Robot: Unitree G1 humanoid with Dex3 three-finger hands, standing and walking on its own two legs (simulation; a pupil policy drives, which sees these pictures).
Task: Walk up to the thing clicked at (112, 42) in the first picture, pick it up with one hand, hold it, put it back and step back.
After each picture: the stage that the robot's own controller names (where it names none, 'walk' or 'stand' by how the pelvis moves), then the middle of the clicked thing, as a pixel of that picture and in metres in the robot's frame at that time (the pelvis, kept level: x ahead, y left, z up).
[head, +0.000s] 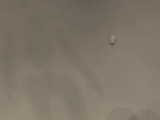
stand; (112, 40) +1.44 -0.41 -0.72
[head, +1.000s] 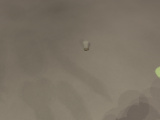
walk; (85, 46) +1.37 +0.01 -0.70
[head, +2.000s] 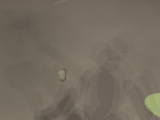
walk; (62, 76) +0.90 +0.22 -0.71
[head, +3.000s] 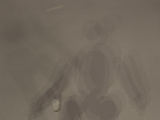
walk; (55, 105) +0.57 +0.20 -0.69
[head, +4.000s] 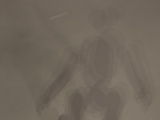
stand; out of the picture +0.39 +0.19 -0.70
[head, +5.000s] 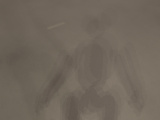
stand; out of the picture +0.35 +0.17 -0.72
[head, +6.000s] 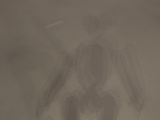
stand; out of the picture +0.37 +0.19 -0.73
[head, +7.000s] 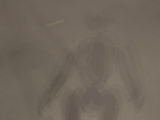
stand; out of the picture +0.36 +0.19 -0.73
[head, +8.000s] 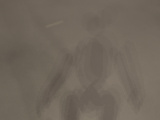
stand; out of the picture +0.35 +0.19 -0.73
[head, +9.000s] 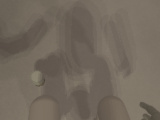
go down; (38, 78) +0.42 +0.20 -0.43
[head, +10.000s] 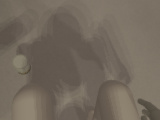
go down; (22, 65) +0.44 +0.23 -0.31
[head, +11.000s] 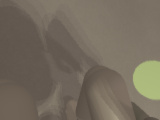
close in; out of the picture +0.42 +0.26 -0.23
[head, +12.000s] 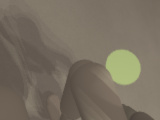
close; out of the picture +0.42 +0.28 -0.22
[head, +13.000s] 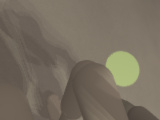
lift; out of the picture +0.39 +0.27 -0.22
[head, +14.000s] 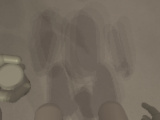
lift; (15, 82) +0.33 +0.21 -0.01
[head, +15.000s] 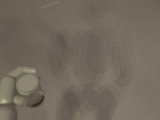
hold; (31, 91) +0.32 +0.17 +0.01
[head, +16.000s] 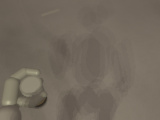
hold; (34, 93) +0.32 +0.17 +0.01
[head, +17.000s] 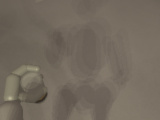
crouch; (35, 88) +0.34 +0.16 -0.03
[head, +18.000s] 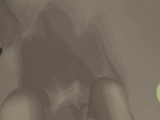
lower; out of the picture +0.47 +0.24 -0.09
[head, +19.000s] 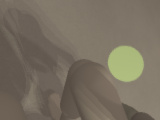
lower; out of the picture +0.44 +0.30 -0.22
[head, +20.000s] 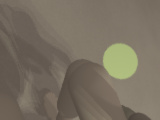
lower; out of the picture +0.44 +0.30 -0.23
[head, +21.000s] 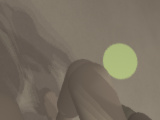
lower; out of the picture +0.44 +0.30 -0.23
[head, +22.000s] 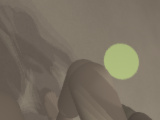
lower; out of the picture +0.44 +0.30 -0.22
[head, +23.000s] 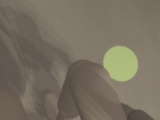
draw back; out of the picture +0.43 +0.27 -0.23
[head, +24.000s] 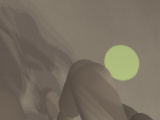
rise; out of the picture +0.43 +0.26 -0.23
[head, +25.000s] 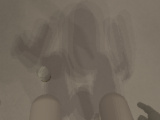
walk; (44, 74) +0.45 +0.18 -0.43
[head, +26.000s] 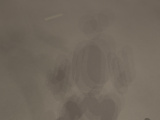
stand; out of the picture +0.38 +0.15 -0.66
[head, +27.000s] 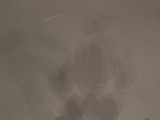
stand; out of the picture +0.39 +0.16 -0.67
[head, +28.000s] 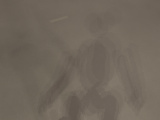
stand; out of the picture +0.39 +0.15 -0.71
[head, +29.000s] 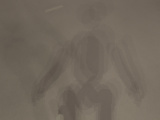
walk; out of the picture +0.43 +0.14 -0.71
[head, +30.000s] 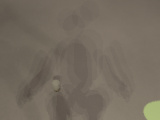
walk; (56, 85) +0.67 +0.15 -0.71
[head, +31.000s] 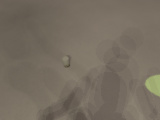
stand; (66, 62) +0.99 +0.21 -0.70
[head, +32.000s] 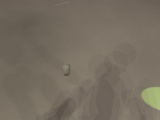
stand; (65, 70) +1.02 +0.15 -0.73
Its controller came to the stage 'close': yes
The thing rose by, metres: 0.71
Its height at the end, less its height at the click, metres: +0.00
